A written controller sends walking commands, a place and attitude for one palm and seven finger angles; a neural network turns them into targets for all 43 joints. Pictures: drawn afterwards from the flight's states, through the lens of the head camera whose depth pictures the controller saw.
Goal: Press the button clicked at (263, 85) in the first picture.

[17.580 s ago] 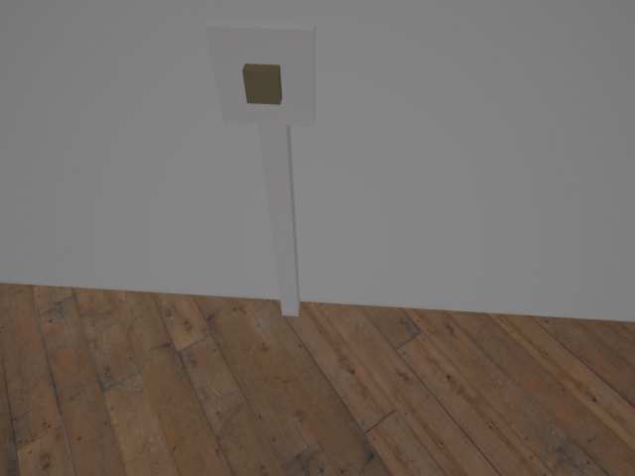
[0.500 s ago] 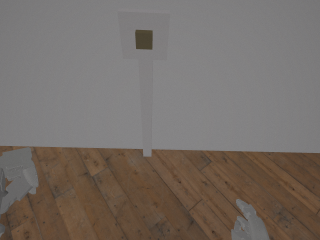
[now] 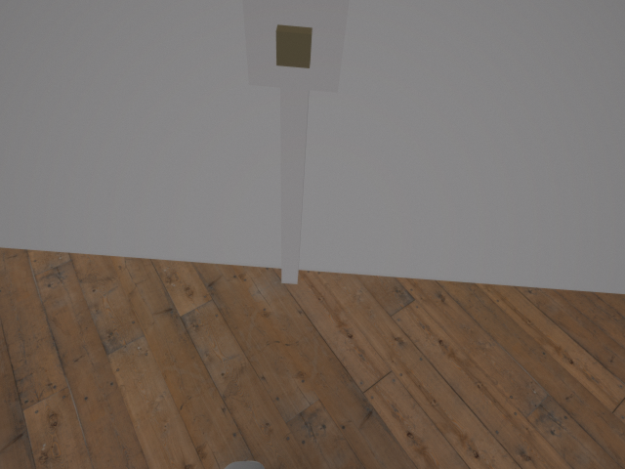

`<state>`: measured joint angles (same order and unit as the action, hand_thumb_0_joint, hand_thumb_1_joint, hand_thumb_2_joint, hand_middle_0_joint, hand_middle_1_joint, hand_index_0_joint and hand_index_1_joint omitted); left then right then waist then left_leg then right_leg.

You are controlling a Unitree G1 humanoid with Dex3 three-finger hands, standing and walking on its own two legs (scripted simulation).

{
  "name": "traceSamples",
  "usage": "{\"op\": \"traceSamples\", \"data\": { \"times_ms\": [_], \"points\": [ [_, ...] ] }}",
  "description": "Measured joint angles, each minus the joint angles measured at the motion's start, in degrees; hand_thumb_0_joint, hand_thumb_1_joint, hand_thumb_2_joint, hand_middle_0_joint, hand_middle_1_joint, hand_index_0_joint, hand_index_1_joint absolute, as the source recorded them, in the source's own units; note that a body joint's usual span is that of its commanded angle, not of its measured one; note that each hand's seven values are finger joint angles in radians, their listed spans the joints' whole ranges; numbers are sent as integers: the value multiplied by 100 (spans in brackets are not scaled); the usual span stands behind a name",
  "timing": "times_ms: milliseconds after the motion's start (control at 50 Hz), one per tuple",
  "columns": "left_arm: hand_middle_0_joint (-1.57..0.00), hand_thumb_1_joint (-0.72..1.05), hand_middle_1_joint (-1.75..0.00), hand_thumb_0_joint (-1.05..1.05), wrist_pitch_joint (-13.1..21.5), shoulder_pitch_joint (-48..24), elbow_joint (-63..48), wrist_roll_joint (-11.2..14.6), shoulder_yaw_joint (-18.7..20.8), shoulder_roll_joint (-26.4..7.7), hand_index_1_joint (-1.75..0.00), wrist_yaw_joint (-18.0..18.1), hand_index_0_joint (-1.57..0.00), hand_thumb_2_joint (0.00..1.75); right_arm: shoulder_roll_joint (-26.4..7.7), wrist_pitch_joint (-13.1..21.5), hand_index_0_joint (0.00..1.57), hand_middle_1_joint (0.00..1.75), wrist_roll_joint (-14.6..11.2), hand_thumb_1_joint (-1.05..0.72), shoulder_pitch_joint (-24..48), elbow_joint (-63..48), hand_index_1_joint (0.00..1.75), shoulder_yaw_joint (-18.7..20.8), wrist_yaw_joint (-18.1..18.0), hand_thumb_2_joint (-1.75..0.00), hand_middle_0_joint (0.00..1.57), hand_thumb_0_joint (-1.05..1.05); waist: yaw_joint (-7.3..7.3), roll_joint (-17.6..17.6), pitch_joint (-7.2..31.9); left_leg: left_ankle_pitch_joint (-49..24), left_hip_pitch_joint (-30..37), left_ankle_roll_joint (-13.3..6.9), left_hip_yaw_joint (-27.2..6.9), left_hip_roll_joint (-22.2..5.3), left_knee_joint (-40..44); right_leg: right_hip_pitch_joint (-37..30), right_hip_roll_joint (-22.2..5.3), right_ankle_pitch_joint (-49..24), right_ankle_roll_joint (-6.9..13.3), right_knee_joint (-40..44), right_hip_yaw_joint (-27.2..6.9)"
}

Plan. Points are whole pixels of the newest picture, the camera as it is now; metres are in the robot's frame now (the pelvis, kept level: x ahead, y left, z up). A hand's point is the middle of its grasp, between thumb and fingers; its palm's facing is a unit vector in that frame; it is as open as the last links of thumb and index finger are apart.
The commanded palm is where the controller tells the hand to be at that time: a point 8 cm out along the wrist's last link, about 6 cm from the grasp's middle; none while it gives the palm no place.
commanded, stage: let the arm hang, fingers relaxed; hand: left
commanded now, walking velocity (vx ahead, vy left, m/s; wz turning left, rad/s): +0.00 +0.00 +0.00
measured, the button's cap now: (294, 46) +0.77 +0.09 +0.14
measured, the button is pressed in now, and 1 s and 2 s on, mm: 0 0 0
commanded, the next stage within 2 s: stand and wait in 0.64 s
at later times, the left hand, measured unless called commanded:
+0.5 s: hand out of the picture +0.08 +0.21 -0.15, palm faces -0.01 -0.96 -0.29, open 7.3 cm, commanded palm none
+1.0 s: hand out of the picture +0.08 +0.19 -0.16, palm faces -0.01 -0.96 -0.27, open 7.4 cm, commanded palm none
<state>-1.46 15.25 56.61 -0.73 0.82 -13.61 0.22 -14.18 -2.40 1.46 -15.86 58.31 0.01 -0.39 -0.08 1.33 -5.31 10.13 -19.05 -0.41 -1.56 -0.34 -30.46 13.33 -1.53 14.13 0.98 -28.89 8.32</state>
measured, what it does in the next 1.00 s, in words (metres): stands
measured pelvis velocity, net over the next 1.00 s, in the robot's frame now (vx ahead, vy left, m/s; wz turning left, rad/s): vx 0.04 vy -0.02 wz -0.03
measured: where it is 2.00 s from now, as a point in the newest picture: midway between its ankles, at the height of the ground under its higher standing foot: outside the picture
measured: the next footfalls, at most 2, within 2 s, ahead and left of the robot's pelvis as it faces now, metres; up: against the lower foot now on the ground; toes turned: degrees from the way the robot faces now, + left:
none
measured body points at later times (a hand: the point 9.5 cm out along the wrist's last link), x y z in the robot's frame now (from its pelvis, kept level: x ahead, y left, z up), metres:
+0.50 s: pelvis +0.02 -0.01 +0.01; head +0.03 -0.02 +0.46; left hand +0.08 +0.26 -0.13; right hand +0.06 -0.26 -0.15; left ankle +0.07 +0.11 -0.73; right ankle +0.02 -0.11 -0.73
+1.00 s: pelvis +0.04 -0.02 +0.01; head +0.06 -0.03 +0.46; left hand +0.08 +0.24 -0.14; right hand +0.07 -0.28 -0.15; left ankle +0.07 +0.11 -0.73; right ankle +0.02 -0.11 -0.73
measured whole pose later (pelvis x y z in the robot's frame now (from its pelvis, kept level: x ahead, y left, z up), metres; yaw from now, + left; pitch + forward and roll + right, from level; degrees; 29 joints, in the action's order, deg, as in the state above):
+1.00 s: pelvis +0.04 -0.02 +0.01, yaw -2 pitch -2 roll +0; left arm 0.7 9.9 65.9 -0.2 1.4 -13.2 0.8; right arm -13.4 -0.7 1.0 -9.2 65.2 0.2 -1.5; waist -0.4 -1.2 -4.4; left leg 9.0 -9.9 1.3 -0.1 -1.5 -20.5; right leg 5.6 0.0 13.2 1.9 -20.2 6.9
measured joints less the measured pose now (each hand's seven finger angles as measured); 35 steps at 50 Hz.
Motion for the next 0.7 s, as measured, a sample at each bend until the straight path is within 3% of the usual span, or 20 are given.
{"op": "traceSamples", "data": {
  "times_ms": [300,700],
  "points": [
    [-28,91,-39,1,104,-276,812,19,139,-287,-39,29,-28,90,93,121,20,30,-13,-91,285,435,30,69,-33,-90,21,1,-6,-348,187,-122,446,5,114,18,478,-341,-9,-90,-9,350,-108],
    [-20,90,-30,0,209,-746,820,34,23,85,-30,23,-20,90,22,196,20,30,-28,-91,700,608,30,16,-78,-90,20,1,-57,-223,146,-192,768,96,141,-26,926,-607,53,-127,31,719,-136]
  ]
}}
